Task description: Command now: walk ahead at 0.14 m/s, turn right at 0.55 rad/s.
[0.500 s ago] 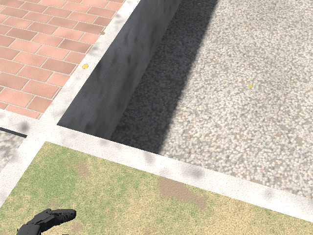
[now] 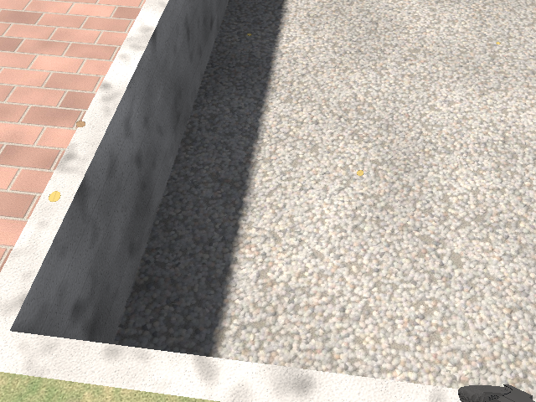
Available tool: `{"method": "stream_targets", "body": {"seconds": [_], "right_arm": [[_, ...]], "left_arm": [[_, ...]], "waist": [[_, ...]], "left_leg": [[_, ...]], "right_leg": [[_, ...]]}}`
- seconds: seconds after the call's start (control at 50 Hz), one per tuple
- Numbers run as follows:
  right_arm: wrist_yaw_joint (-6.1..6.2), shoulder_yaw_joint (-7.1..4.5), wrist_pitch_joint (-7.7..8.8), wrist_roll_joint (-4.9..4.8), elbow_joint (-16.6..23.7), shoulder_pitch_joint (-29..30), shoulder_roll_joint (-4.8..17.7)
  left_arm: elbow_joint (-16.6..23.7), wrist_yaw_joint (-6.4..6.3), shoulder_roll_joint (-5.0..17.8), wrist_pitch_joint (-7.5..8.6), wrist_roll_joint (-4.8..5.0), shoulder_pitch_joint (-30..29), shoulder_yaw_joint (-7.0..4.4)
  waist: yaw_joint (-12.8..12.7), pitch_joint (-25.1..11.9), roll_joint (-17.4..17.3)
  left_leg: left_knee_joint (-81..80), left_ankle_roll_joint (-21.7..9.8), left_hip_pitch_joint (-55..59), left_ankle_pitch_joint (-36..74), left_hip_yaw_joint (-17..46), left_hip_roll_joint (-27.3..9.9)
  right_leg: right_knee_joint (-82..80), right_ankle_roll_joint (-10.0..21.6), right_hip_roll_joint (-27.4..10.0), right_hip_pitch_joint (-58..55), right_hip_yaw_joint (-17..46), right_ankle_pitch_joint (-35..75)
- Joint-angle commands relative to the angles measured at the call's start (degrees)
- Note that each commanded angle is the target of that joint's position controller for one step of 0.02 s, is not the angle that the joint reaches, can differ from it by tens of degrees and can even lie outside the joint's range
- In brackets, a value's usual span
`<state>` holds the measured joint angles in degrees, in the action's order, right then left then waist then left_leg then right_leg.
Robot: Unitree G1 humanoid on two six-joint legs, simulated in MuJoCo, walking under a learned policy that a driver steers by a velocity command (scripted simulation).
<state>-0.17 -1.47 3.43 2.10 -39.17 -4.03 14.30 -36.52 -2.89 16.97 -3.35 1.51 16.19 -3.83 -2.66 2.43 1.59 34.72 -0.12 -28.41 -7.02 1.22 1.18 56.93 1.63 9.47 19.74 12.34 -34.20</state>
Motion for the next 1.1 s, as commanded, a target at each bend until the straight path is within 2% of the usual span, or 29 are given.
{"method": "stream_targets", "body": {"seconds": [0.02,0.08,0.12,0.2,0.24,0.26,0.28,0.3,0.32,0.34,0.38,0.46,0.5,0.54,0.56,0.62,0.7,0.74,0.78,0.8,0.82,0.86,0.94,0.98,1.02,1.04,1.06,1.08,1.1], "right_arm": [[0.60,-2.22,-2.09,-1.57,3.73,-4.93,7.74],[1.82,-2.00,-3.63,-0.26,3.70,-1.19,7.89],[1.98,-2.25,-4.06,-0.21,3.12,-0.28,7.57],[1.62,-2.64,-5.18,-2.52,1.58,-1.67,8.09],[1.62,-2.05,-5.34,-3.59,0.81,-1.37,6.86],[1.53,-1.38,-5.21,-3.35,-0.41,-4.05,4.52],[1.22,-0.80,-4.92,-1.87,0.20,-6.36,2.13],[1.63,-1.67,-4.63,-2.44,1.27,-1.26,5.38],[1.74,-2.36,-4.55,-3.04,0.49,-0.79,6.52],[1.80,-2.39,-4.70,-2.54,-1.70,-3.01,5.77],[1.93,-2.70,-5.01,-1.82,-4.79,-6.44,5.40],[1.73,-1.64,-4.49,-2.66,-6.51,-7.26,2.95],[1.63,-1.21,-4.10,-2.23,-7.42,-8.70,2.97],[1.87,-2.00,-4.14,-1.58,-7.39,-9.56,7.50],[2.04,-2.94,-4.15,-2.24,-8.05,-8.76,9.61],[2.93,-2.75,-3.52,-1.98,-8.07,-7.78,7.02],[3.22,-2.62,-2.45,-2.08,-7.45,-8.73,5.11],[3.33,-3.22,-1.60,-2.02,-7.17,-12.35,7.00],[3.55,-5.02,-1.28,-2.05,-7.93,-17.01,13.23],[4.00,-4.95,-1.07,-1.79,-7.26,-16.79,12.63],[4.38,-4.40,-0.94,-1.94,-6.09,-15.71,10.31],[4.50,-3.91,-1.31,-2.35,-4.41,-12.56,8.81],[3.27,-4.67,-2.38,-2.38,-3.54,-10.26,10.75],[2.31,-4.92,-2.42,-3.01,-3.33,-9.98,11.24],[1.52,-4.56,-2.37,-3.26,-3.30,-9.93,9.51],[1.33,-3.81,-2.06,-2.55,-2.59,-8.73,7.40],[1.62,-2.31,-0.83,-1.35,2.31,-7.97,1.91],[1.87,-3.00,0.38,-4.79,3.77,-7.10,5.78],[1.93,-3.35,0.73,-6.44,3.69,-5.41,7.65]], "left_arm": [[3.59,-0.02,9.28,-0.44,1.14,5.18,-2.45],[3.53,-0.71,4.75,-2.47,0.49,2.24,-1.15],[3.06,-0.35,1.55,-1.96,-0.02,3.00,0.08],[2.56,1.11,1.36,-0.57,-0.70,1.77,0.75],[1.01,1.74,1.17,-0.45,-1.41,4.84,0.57],[1.48,1.92,2.00,-0.46,-2.78,4.60,0.56],[3.09,1.55,7.00,-0.61,-3.40,1.20,-0.16],[4.03,2.02,7.26,-0.03,-5.00,-1.50,0.15],[3.88,2.11,5.27,1.03,-5.53,-5.01,0.65],[3.06,2.03,3.50,1.94,-5.04,-6.45,1.01],[1.45,1.84,1.41,2.94,-3.71,-5.86,1.60],[-1.21,1.92,-0.72,2.63,-2.56,-4.13,1.98],[-2.87,1.90,-0.75,2.35,-1.59,-3.59,1.83],[-3.81,1.91,1.24,2.59,-1.52,-0.91,0.90],[-3.16,1.69,2.81,2.31,-1.25,-1.75,0.24],[-1.53,0.51,3.68,0.89,-1.06,-5.73,-0.66],[0.57,-0.28,1.54,-0.84,-1.38,-5.92,-0.59],[2.42,-0.46,0.63,-0.71,-0.80,-7.83,-0.56],[4.53,-0.05,-1.53,0.83,0.25,-10.52,-0.14],[4.65,0.38,0.35,1.76,0.05,-10.76,-0.78],[3.81,1.06,0.64,2.09,0.17,-9.17,-0.97],[3.49,1.92,-0.57,1.83,0.50,-7.05,-0.72],[3.67,3.87,-1.86,2.02,0.10,-6.65,0.15],[2.44,4.00,-0.13,2.02,0.70,-3.37,-0.65],[-1.86,3.13,2.30,1.97,0.16,7.11,-2.49],[-3.61,2.39,6.00,2.09,-0.02,14.18,-4.21],[-1.61,1.99,13.82,2.86,-0.96,14.49,-4.78],[0.19,3.12,10.87,4.02,-1.09,12.42,-3.91],[-0.83,3.41,7.19,4.96,-0.59,10.89,-2.82]], "waist": [[2.61,-12.68,-12.10],[1.73,-4.59,-9.33],[1.01,-5.63,-10.01],[2.88,-10.06,-12.78],[0.46,-9.66,-9.98],[0.65,-8.76,-4.89],[4.80,-6.94,10.38],[1.81,-2.35,15.05],[3.16,1.44,11.51],[3.90,1.48,9.58],[3.73,-0.61,8.00],[3.13,-3.66,5.64],[4.08,-3.74,3.78],[2.04,-2.72,-0.67],[1.72,-0.57,-4.35],[2.92,-1.55,-0.98],[3.45,-2.41,0.45],[5.68,-1.19,-3.02],[7.53,0.82,-13.78],[7.16,1.78,-10.23],[6.20,1.56,-7.00],[4.85,1.27,-8.93],[4.57,0.61,-11.45],[3.10,-0.18,-10.23],[-1.68,-2.71,-4.69],[-5.56,-4.48,3.72],[-1.41,-6.19,21.00],[-2.45,-9.86,12.85],[-1.51,-4.56,8.26]], "left_leg": [[-11.16,-17.17,25.81,16.96,27.86,-23.90],[-16.38,-13.51,11.41,2.47,14.79,-15.50],[-16.13,-12.79,10.90,6.34,8.49,-12.59],[-14.83,-13.85,14.54,8.15,8.21,-14.64],[-14.44,-10.78,8.83,-3.79,7.73,-13.91],[-11.01,-5.91,5.09,-13.72,5.41,-10.60],[-1.74,-0.09,1.82,-21.50,-2.05,-3.53],[2.53,1.10,3.66,-24.35,0.87,-2.89],[4.82,1.04,4.78,-20.54,2.56,-4.09],[5.59,1.30,5.06,-16.96,2.35,-4.00],[7.11,2.34,5.11,-14.67,3.21,-4.57],[1.70,3.95,9.39,-14.64,2.07,-4.72],[-8.94,3.63,15.05,-1.42,2.18,-5.26],[-8.84,2.66,19.32,6.38,2.37,-6.74],[-7.83,1.82,15.53,-1.15,0.86,-5.29],[-7.48,2.57,13.65,-3.89,-0.69,-4.29],[-7.97,1.04,15.82,-16.79,-2.37,-4.13],[-12.37,-2.40,20.18,-24.66,2.64,-8.43],[-23.07,-9.84,28.07,-29.43,21.79,-23.25],[-22.64,-12.36,28.69,-26.68,24.71,-26.76],[-21.35,-11.92,29.31,-23.58,22.67,-26.23],[-21.28,-9.07,28.61,-20.49,14.00,-22.73],[-19.42,-6.69,13.53,-12.53,-3.39,-15.51],[-15.81,-6.91,10.69,-13.45,-4.32,-17.06],[-4.69,-4.84,6.74,-7.27,-6.86,-15.79],[13.69,-1.18,1.51,-6.25,-10.89,-11.74],[37.81,3.13,-14.46,-29.16,-6.44,-2.21],[43.30,2.45,-20.68,-26.90,3.88,-0.75],[44.11,0.86,-24.48,-23.30,4.46,-3.10]], "right_leg": [[24.30,-4.74,-5.60,17.43,-2.45,-4.50],[19.73,-5.61,-6.94,12.42,-6.10,3.79],[7.95,-5.27,-7.27,7.31,-9.28,5.18],[-13.37,-3.31,-9.45,-2.81,-11.01,12.01],[-27.13,-0.49,-8.19,-12.81,-13.21,23.21],[-32.78,1.33,-11.18,-16.18,-7.30,25.96],[-38.04,6.47,-22.12,-11.61,7.71,23.52],[-46.54,11.06,-25.69,1.02,13.75,11.32],[-46.97,10.41,-23.27,2.70,11.57,2.57],[-45.35,8.67,-20.68,1.27,7.93,3.24],[-41.61,7.61,-18.70,-3.65,4.06,15.30],[-36.39,8.92,-18.16,-8.34,2.18,32.73],[-35.47,6.98,-17.00,-7.58,2.06,31.59],[-35.45,5.05,-14.15,-4.26,3.11,25.97],[-37.26,4.61,-12.66,-3.79,1.67,24.54],[-36.48,5.88,-13.93,-5.34,3.96,24.56],[-37.53,6.15,-10.99,0.60,4.66,0.13],[-30.57,4.59,-7.78,9.50,0.76,-2.57],[-10.29,1.85,-4.87,23.43,-8.49,4.52],[-0.75,0.92,-9.03,28.25,-6.87,4.74],[5.17,0.62,-9.97,30.08,-5.59,5.95],[7.03,-0.10,-12.08,29.91,-6.47,9.15],[-8.12,0.04,-11.71,7.86,-14.98,14.39],[-12.40,1.21,-9.95,0.65,-17.55,16.02],[-20.01,3.26,-5.29,-12.85,-20.48,21.38],[-24.60,5.45,-7.76,-20.13,-12.83,22.95],[-35.78,15.27,-21.78,-24.64,21.81,20.65],[-44.54,21.79,-28.45,-24.07,36.33,7.63],[-44.01,20.95,-28.61,-21.67,32.65,3.11]]}}
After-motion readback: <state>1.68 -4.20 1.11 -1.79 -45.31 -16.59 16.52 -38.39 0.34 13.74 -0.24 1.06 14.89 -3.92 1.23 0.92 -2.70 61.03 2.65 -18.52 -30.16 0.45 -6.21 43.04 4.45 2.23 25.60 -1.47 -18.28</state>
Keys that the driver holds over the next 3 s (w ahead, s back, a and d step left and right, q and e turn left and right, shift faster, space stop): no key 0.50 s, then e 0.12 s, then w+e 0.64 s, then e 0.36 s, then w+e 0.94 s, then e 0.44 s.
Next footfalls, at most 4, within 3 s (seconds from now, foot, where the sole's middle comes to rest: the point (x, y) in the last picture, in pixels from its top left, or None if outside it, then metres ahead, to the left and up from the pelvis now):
0.26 right None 0.06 -0.13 -0.75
0.52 left None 0.07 0.12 -0.75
1.04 right None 0.13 -0.20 -0.75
1.46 left None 0.36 -0.13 -0.75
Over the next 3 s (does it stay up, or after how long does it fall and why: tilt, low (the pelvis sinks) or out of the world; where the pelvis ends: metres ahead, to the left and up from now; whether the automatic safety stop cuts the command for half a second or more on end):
stays up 0.19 -0.57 0.00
